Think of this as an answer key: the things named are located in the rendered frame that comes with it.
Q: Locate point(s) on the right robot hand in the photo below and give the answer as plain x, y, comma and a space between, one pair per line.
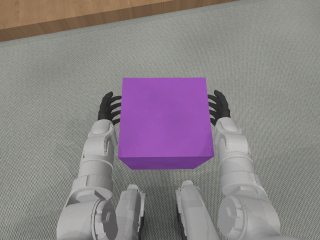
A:
221, 107

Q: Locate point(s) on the robot left forearm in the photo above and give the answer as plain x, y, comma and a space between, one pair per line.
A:
94, 180

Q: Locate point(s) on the left robot hand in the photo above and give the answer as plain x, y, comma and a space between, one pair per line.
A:
106, 108

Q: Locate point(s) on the robot right foot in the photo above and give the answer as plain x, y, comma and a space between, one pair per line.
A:
180, 223

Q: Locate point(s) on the robot left upper arm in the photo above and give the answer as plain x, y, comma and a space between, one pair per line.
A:
89, 220

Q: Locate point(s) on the robot left thigh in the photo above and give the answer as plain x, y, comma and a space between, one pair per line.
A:
129, 210

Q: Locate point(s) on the robot right upper arm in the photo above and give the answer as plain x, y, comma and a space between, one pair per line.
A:
246, 218

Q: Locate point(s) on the carton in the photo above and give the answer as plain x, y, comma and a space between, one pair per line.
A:
165, 123

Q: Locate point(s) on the robot right forearm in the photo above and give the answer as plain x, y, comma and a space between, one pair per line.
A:
236, 162

